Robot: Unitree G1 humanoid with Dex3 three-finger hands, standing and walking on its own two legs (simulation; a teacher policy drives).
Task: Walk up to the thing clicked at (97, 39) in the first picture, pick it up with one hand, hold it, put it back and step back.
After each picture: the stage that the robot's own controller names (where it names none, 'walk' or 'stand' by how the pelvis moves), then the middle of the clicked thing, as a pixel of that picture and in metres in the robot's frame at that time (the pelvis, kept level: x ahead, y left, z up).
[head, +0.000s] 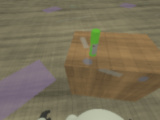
stand; (94, 43) +0.64 -0.01 +0.07
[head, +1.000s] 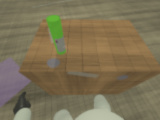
walk; (58, 37) +0.50 +0.20 +0.15
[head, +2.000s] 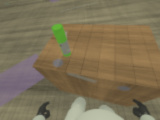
walk; (63, 42) +0.52 +0.23 +0.12
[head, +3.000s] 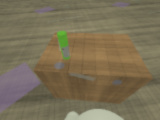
stand; (64, 46) +0.56 +0.24 +0.08
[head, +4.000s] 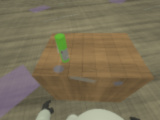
stand; (63, 49) +0.53 +0.22 +0.07
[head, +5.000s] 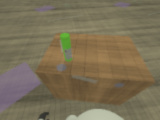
stand; (67, 48) +0.55 +0.21 +0.07
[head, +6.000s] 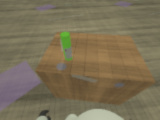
stand; (67, 47) +0.55 +0.21 +0.07
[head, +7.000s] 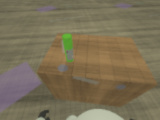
stand; (68, 49) +0.54 +0.20 +0.07
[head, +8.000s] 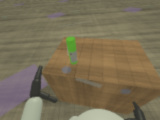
rise first; (72, 51) +0.53 +0.20 +0.07
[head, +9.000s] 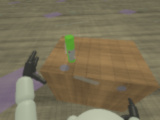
go down; (70, 49) +0.56 +0.19 +0.08
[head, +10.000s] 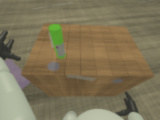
go down; (58, 43) +0.52 +0.20 +0.10
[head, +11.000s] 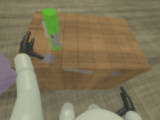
close in; (53, 32) +0.55 +0.20 +0.13
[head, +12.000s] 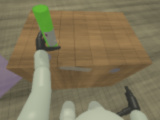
close; (47, 31) +0.55 +0.22 +0.15
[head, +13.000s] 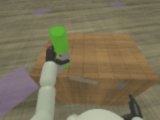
lift; (62, 50) +0.37 +0.16 +0.23
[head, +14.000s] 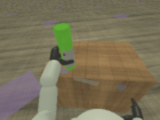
hold; (66, 50) +0.33 +0.14 +0.28
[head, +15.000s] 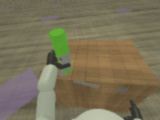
hold; (63, 54) +0.33 +0.16 +0.24
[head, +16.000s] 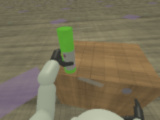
hold; (67, 52) +0.32 +0.15 +0.26
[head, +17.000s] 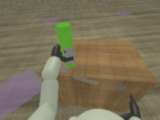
crouch; (67, 48) +0.36 +0.14 +0.26
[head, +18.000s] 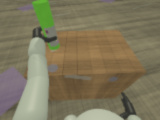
lower; (48, 28) +0.49 +0.21 +0.27
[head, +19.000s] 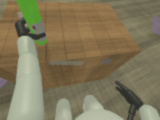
lower; (35, 23) +0.57 +0.21 +0.19
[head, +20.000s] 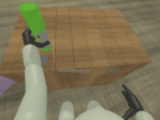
lower; (39, 32) +0.52 +0.23 +0.15
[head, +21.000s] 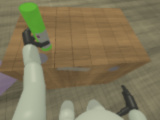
lower; (39, 32) +0.53 +0.24 +0.15
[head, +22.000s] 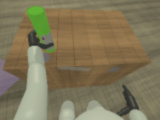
lower; (44, 34) +0.52 +0.22 +0.15
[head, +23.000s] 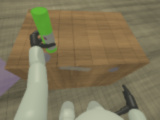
open; (46, 34) +0.52 +0.21 +0.15
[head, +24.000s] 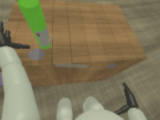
rise; (39, 29) +0.52 +0.22 +0.15
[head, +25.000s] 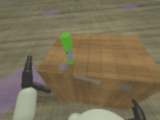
sink last; (68, 49) +0.50 +0.21 +0.12
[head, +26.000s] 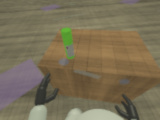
stand; (68, 45) +0.53 +0.21 +0.12
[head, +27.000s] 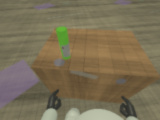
stand; (64, 44) +0.52 +0.21 +0.13
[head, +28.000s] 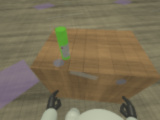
stand; (63, 45) +0.52 +0.21 +0.13
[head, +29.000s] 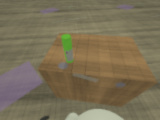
stand; (68, 50) +0.53 +0.20 +0.08
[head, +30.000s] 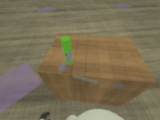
stand; (67, 51) +0.52 +0.20 +0.07
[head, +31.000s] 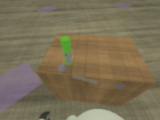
stand; (67, 51) +0.51 +0.20 +0.07
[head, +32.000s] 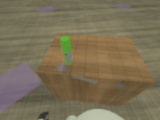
walk; (67, 51) +0.51 +0.20 +0.07
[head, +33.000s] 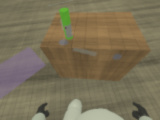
walk; (67, 25) +0.71 +0.23 +0.10
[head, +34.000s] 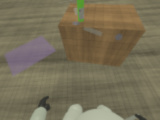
walk; (80, 9) +1.05 +0.16 +0.10
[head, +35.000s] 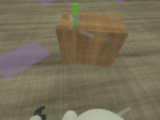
stand; (75, 15) +1.14 +0.20 +0.09
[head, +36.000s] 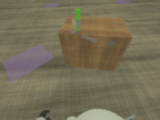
stand; (77, 20) +1.11 +0.19 +0.07
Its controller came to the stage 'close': yes
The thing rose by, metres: 0.20
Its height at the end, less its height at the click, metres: +0.00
